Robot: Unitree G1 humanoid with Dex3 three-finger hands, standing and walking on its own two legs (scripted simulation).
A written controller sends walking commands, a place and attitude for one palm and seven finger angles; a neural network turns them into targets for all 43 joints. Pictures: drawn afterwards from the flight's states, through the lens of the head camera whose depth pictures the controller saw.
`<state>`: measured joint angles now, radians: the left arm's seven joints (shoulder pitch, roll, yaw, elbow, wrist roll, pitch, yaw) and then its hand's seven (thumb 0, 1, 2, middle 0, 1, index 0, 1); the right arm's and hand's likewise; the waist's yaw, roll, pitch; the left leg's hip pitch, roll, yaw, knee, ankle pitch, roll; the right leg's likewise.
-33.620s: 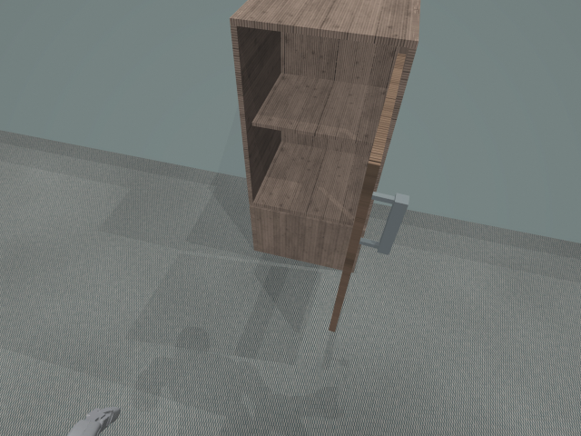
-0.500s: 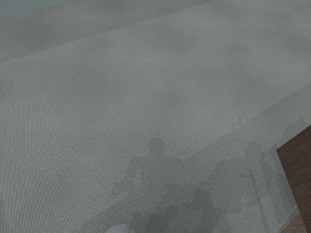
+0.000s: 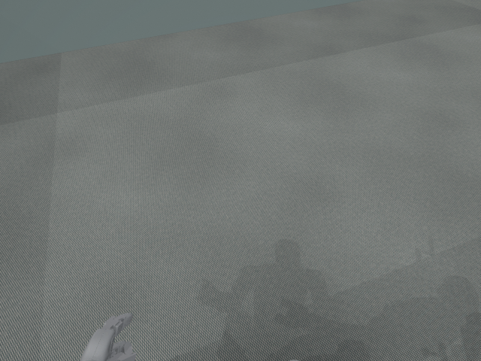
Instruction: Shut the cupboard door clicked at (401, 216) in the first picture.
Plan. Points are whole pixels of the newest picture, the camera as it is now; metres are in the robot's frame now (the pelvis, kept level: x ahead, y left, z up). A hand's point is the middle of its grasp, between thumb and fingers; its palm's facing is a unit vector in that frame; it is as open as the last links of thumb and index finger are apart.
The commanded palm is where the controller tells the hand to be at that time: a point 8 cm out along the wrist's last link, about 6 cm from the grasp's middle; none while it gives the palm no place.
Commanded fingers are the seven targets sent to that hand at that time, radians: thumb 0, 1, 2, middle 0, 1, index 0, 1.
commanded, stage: walk to a spot facing it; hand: left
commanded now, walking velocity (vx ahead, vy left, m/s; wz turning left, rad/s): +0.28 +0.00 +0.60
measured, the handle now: out of the picture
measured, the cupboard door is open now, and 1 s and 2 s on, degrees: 57 57 57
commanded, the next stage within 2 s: turn to face it in 0.52 s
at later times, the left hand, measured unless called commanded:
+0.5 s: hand out of the picture +0.02 +0.21 -0.18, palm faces +0.41 -0.89 -0.18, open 7.4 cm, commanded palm none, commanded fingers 0.00 0.90 0.90 -0.20 -0.30 -0.20 -0.30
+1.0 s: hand (104, 272) +0.32 +0.32 -0.16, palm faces +0.32 -0.94 -0.16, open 7.4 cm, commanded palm none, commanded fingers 0.00 0.90 0.90 -0.20 -0.30 -0.20 -0.30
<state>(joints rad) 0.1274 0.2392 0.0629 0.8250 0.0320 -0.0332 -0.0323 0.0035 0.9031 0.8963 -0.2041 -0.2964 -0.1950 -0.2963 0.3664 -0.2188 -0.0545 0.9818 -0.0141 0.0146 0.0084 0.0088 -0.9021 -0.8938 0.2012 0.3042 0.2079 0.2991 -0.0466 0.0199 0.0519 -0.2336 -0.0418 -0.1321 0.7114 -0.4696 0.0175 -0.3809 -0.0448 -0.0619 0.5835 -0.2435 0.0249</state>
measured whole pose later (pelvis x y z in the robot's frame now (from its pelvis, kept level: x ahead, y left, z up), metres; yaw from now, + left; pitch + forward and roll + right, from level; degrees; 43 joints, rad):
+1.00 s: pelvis +0.30 +0.13 +0.01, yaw +18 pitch +0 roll -1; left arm 0.18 0.17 0.05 0.94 0.02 0.05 -0.01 0.00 0.91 0.90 -0.20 -0.30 -0.19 -0.30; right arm 0.32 -0.14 -0.01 1.01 -0.03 -0.01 -0.04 0.01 -0.91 -0.89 0.20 0.30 0.21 0.30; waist -0.02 -0.02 0.07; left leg -0.09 -0.04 0.14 0.44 -0.37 0.09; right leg -0.41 -0.01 -0.06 0.76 -0.29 0.01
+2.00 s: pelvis +0.39 +0.16 +0.00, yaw -17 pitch +1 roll +0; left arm 0.15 0.22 0.05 0.84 0.02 0.03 -0.03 0.00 0.90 0.90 -0.20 -0.30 -0.19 -0.30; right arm 0.25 -0.30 -0.06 0.92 -0.01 0.07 -0.02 0.01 -0.91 -0.89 0.20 0.30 0.20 0.30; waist -0.03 0.06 0.09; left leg -0.43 0.13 0.09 1.02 -0.51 -0.07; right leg -0.30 0.00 -0.06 0.62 -0.34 -0.04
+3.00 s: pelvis +0.41 +0.13 +0.01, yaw -50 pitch +1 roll +1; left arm 0.19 0.21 0.05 0.88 0.02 0.03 -0.01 0.00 0.90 0.90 -0.21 -0.30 -0.20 -0.30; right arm 0.18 -0.26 -0.06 0.88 -0.02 0.06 -0.01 0.01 -0.91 -0.89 0.20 0.30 0.20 0.30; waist 0.00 0.01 0.08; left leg -0.50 0.07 0.02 1.02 -0.38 -0.09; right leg -0.28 0.04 0.03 0.48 -0.23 -0.04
